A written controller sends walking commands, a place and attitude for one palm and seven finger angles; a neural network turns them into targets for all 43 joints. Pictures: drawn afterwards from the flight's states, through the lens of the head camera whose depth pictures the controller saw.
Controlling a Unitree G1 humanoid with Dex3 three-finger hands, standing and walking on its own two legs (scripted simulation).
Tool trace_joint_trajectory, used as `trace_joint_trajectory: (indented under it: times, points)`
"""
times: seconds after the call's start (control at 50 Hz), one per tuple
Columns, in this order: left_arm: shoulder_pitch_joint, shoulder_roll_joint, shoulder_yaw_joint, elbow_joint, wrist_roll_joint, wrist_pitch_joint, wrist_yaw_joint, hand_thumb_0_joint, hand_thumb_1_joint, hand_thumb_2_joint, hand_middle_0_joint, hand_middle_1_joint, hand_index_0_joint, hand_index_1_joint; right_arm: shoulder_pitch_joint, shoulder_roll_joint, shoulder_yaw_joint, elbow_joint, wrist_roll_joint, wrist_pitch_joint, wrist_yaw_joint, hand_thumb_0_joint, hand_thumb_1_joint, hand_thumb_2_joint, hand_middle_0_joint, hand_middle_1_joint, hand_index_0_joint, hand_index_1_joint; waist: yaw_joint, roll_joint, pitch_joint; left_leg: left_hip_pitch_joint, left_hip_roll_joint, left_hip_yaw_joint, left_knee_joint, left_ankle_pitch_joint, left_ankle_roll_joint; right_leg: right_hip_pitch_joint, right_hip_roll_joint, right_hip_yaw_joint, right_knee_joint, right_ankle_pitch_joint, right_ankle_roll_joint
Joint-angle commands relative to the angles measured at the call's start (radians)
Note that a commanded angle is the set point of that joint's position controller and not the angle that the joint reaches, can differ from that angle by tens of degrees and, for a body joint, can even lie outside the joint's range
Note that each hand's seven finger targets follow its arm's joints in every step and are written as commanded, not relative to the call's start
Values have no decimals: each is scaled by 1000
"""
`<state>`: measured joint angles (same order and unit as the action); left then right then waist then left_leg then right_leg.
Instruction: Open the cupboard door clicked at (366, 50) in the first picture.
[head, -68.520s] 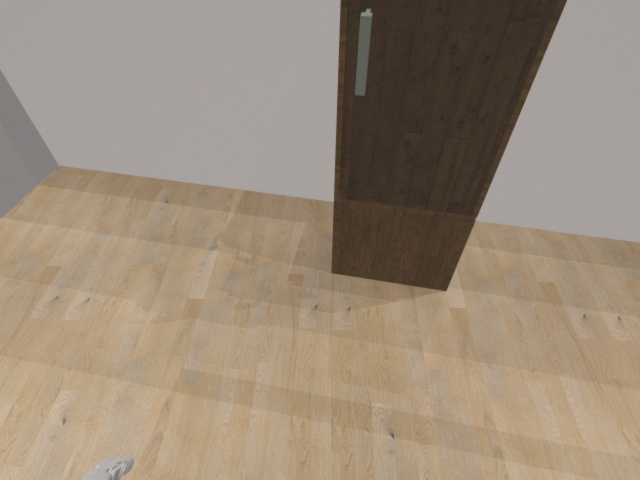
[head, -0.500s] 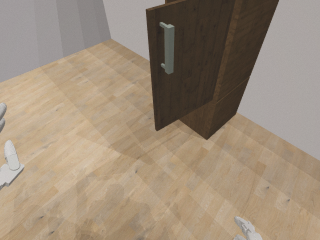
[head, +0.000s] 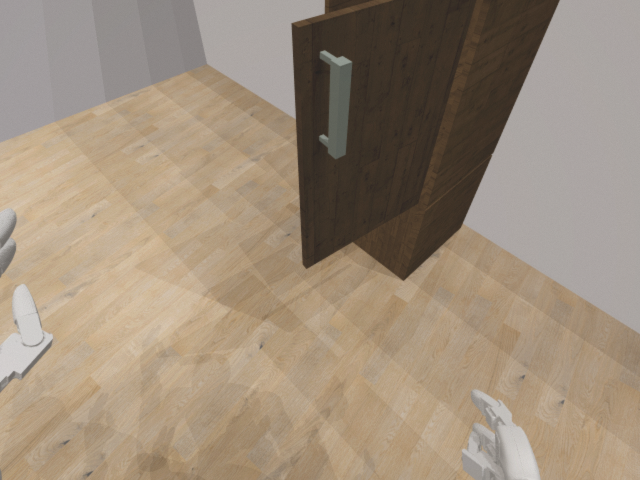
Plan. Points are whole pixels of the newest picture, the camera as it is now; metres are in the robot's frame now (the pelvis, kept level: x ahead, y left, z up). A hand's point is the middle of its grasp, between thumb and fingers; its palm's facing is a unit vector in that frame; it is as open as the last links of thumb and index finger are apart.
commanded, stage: stop stepping back and stand still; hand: left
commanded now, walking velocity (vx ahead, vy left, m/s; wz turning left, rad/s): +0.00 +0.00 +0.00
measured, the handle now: (331, 106) +0.66 +0.03 +0.12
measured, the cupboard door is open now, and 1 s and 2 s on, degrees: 82 82 82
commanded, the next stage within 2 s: let the arm hang, fingers relaxed in 0.20 s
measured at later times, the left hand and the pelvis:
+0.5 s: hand (143, 479) +0.14 +0.24 -0.10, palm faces +0.01 -0.93 -0.37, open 7.4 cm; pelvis -0.02 +0.02 -0.01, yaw +1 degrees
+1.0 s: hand out of the picture -0.04 +0.21 -0.16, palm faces +0.06 -0.96 -0.28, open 7.3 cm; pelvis -0.02 +0.01 +0.00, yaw +2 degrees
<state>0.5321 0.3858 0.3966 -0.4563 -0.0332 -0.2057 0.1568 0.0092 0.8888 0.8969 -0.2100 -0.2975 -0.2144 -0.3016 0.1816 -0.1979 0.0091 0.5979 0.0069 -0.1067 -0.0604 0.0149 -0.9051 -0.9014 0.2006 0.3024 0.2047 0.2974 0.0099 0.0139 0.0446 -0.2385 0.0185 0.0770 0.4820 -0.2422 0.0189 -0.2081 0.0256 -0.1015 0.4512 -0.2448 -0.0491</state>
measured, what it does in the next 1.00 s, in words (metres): stands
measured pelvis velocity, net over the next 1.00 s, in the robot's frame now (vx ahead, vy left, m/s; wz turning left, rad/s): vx -0.02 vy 0.01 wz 0.03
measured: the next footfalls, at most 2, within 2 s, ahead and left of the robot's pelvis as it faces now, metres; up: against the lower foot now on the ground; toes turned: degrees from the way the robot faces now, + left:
none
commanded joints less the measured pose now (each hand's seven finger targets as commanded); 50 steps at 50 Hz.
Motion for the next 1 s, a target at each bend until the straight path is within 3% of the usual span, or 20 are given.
trace_joint_trajectory:
  times: [0.0, 0.06, 0.2, 0.26, 0.28, 0.3, 0.32, 0.34, 0.38, 0.42, 0.44, 0.46, 0.48, 0.52, 0.56, 0.64, 0.72, 0.78, 0.98]
  points:
    - [17, 193, 138, -235, -13, -57, 17, 0, 900, 900, -200, -300, -200, -300, -46, -127, -45, -147, 4, -44, -11, 0, -900, -900, 200, 300, 200, 300, -11, 9, -198, 15, 76, -104, -42, 256, -7, 145, -122, 161, -38, 353, 25]
    - [26, 221, 173, -222, -18, -53, 21, 0, 900, 900, -200, -300, -200, -300, -58, -126, -42, -147, 1, -35, -15, 0, -900, -900, 200, 300, 200, 300, -9, 22, -178, 11, 77, -110, -62, 241, -8, 128, -116, 153, -51, 312, 27]
    - [21, 172, 125, -156, -20, -45, 11, 0, 900, 900, -200, -300, -200, -300, -49, -127, -37, -141, 5, -25, -18, 0, -900, -900, 200, 300, 200, 300, -12, 17, -141, 4, 86, -114, -94, 235, -3, 112, -95, 135, -62, 270, 39]
    - [8, 179, 120, -154, -16, -41, 9, 0, 900, 900, -200, -300, -200, -300, -61, -132, -41, -141, 5, -27, -20, 0, -900, -900, 200, 300, 200, 300, -8, 14, -132, 1, 80, -109, -99, 187, 0, 100, -99, 146, -84, 239, 40]
    - [-89, 44, -284, 581, 70, 95, -123, 0, 900, 900, -200, -300, -200, -300, -114, -303, -84, 93, 7, -78, 76, 0, -900, -900, 200, 300, 200, 300, -50, 16, -29, -87, 100, -137, 56, 305, 17, -52, -169, 69, 52, 292, 16]
    - [-97, 17, -263, 615, 58, 171, -146, 0, 900, 900, -200, -300, -200, -300, -25, -258, -88, 104, 1, -13, 75, 0, -900, -900, 200, 300, 200, 300, -37, 30, -104, -21, 101, -123, 26, 318, 16, -69, -157, 126, 36, 217, 1]
    - [-105, 8, -265, 605, 59, 193, -151, 0, 900, 900, -200, -300, -200, -300, -9, -255, -81, 88, -4, 11, 71, 0, -900, -900, 200, 300, 200, 300, -37, 57, -78, -52, 117, -140, -3, 254, 33, -84, -136, 99, 49, 107, 11]
    - [-133, -9, -274, 647, 61, 191, -153, 0, 900, 900, -200, -300, -200, -300, -16, -246, -72, 100, -17, 21, 72, 0, -900, -900, 200, 300, 200, 300, -27, 59, -94, -126, 141, -193, -37, 172, 60, -71, -112, 84, 100, -8, 11]
    - [-189, 11, -289, 745, 69, 187, -156, 0, 900, 900, -200, -300, -200, -300, -39, -252, -58, 99, -27, 36, 67, 0, -900, -900, 200, 300, 200, 300, -11, -61, -88, -176, 145, -241, -71, 157, 83, -1, -95, 99, 107, -24, 9]
    - [-232, 41, -298, 859, 73, 183, -157, 0, 900, 900, -200, -300, -200, -300, -56, -258, -54, 122, -31, 48, 65, 0, -900, -900, 200, 300, 200, 300, -2, -190, -111, -136, 106, -217, -45, 131, 63, 17, -136, 140, 25, 26, -8]
    - [-262, 51, -304, 922, 72, 182, -156, 0, 900, 900, -200, -300, -200, -300, -46, -258, -54, 142, -30, 55, 64, 0, -900, -900, 200, 300, 200, 300, -10, -230, -125, -87, 75, -192, -9, 138, 51, 0, -168, 168, -8, 52, -29]
    - [-287, 58, -316, 979, 69, 184, -151, 0, 900, 900, -200, -300, -200, -300, -32, -248, -49, 160, -30, 66, 65, 0, -900, -900, 200, 300, 200, 300, -21, -230, -137, -38, 53, -163, 14, 143, 37, -17, -197, 181, -32, 62, -49]
    - [-304, 41, -329, 1033, 63, 189, -149, 0, 900, 900, -200, -300, -200, -300, -22, -218, -40, 189, -31, 75, 64, 0, -900, -900, 200, 300, 200, 300, -27, -178, -132, -4, 37, -142, 25, 144, 26, -37, -215, 191, -46, 71, -58]
    - [-323, 13, -355, 1128, 54, 196, -144, 0, 900, 900, -200, -300, -200, -300, -12, -189, -24, 236, -33, 88, 63, 0, -900, -900, 200, 300, 200, 300, -33, -32, -120, 39, 49, -149, -22, 159, 19, -50, -192, 173, -45, 36, -46]
    - [-297, 0, -365, 1218, 51, 197, -137, 0, 900, 900, -200, -300, -200, -300, -18, -181, -16, 272, -32, 93, 59, 0, -900, -900, 200, 300, 200, 300, -14, 94, -108, -6, 78, -181, -89, 149, 26, 26, -152, 142, -44, 17, -12]
    - [-244, -46, -361, 1367, 44, 198, -133, 0, 900, 900, -200, -300, -200, -300, 7, -135, -13, 346, -32, 107, 48, 0, -900, -900, 200, 300, 200, 300, -8, 191, -63, -48, 70, -176, -139, 7, 14, 65, -153, 138, -98, -22, -15]
    - [-251, -45, -368, 1454, 41, 192, -135, 0, 900, 900, -200, -300, -200, -300, 63, -127, -20, 404, -27, 114, 44, 0, -900, -900, 200, 300, 200, 300, -17, 74, -25, -33, 67, -167, -141, -26, 11, 42, -162, 142, -154, -68, -20]
    - [-252, -57, -371, 1499, 40, 186, -132, 0, 900, 900, -200, -300, -200, -300, 103, -121, -22, 444, -25, 113, 41, 0, -900, -900, 200, 300, 200, 300, -24, -23, -12, 6, 68, -151, -130, 23, 13, 18, -171, 140, -179, -77, -23]
    - [-208, -98, -378, 1573, 39, 190, -121, 0, 900, 900, -200, -300, -200, -300, 140, -63, -12, 523, -26, 114, 36, 0, -900, -900, 200, 300, 200, 300, -19, -59, 52, 20, 67, -132, -155, 34, 16, -17, -163, 135, -186, -96, -7]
